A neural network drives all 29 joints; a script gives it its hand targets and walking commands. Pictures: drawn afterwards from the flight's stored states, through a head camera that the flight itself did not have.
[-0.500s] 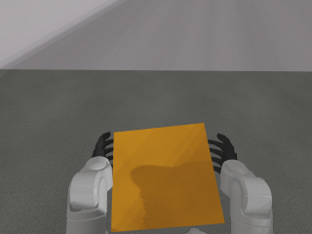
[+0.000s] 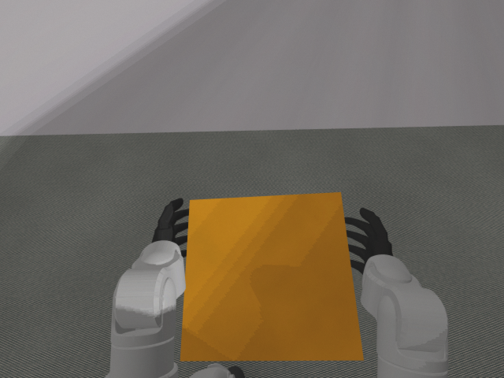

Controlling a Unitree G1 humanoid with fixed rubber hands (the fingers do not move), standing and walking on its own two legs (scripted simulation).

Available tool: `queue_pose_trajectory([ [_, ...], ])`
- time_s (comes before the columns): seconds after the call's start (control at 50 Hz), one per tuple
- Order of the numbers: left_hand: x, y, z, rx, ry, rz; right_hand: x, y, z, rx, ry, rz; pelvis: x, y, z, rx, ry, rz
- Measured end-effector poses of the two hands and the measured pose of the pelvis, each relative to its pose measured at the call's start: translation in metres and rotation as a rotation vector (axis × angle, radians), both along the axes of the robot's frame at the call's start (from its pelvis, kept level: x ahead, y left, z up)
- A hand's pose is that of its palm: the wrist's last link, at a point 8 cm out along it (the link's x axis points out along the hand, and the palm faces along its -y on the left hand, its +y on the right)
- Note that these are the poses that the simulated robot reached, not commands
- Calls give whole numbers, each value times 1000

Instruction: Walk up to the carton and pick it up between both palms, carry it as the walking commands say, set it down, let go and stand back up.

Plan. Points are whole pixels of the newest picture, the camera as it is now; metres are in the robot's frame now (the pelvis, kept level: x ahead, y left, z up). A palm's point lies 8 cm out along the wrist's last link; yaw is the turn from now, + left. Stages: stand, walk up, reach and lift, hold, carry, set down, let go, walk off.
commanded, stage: carry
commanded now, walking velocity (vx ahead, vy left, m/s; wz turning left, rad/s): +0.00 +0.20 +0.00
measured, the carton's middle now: (270, 278) +0.28 -0.01 +0.01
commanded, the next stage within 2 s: none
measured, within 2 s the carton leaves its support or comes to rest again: neither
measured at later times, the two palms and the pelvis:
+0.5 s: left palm (195, 171) +0.44 +0.12 +0.09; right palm (358, 187) +0.41 -0.17 +0.08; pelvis +0.15 +0.00 +0.00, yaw -4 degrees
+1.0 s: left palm (186, 186) +0.42 +0.14 +0.08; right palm (350, 209) +0.38 -0.15 +0.05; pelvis +0.12 +0.01 +0.00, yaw -4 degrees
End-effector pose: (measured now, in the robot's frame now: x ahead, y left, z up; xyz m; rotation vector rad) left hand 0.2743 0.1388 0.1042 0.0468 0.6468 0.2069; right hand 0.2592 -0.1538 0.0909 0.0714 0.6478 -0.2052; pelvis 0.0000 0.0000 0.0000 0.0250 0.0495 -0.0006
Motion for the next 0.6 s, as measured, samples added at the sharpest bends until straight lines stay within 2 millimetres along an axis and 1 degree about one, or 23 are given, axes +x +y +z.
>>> queue_pose_trajectory([
  [0.06, 48, 7, -13, -20, 1, -18, 42, 7, -8, -18, 3, -18, 47, 10, -12, -23, -5, -21],
  [0.08, 63, 8, -18, -29, 5, -25, 55, 9, -11, -26, 10, -25, 59, 13, -15, -27, -1, -28],
  [0.14, 96, 9, -27, -39, 51, -41, 81, 10, -18, -34, 63, -42, 84, 18, -10, -30, 33, -49],
  [0.22, 125, 5, -31, -38, 86, -55, 105, 7, -22, -35, 103, -58, 109, 19, -4, -33, 58, -66],
  [0.32, 149, -3, -23, -25, 62, -55, 129, -1, -18, -24, 82, -58, 133, 12, -3, -15, 47, -66],
  [0.4, 162, -10, -16, -19, 42, -57, 142, -7, -13, -18, 63, -61, 147, 7, -2, -8, 51, -67],
  [0.5, 170, -14, -13, -15, 37, -58, 150, -12, -12, -14, 59, -61, 154, 3, -1, -4, 59, -67],
  [0.6, 169, -15, -13, -15, 35, -58, 148, -12, -12, -14, 58, -61, 153, 2, -2, -3, 57, -67],
])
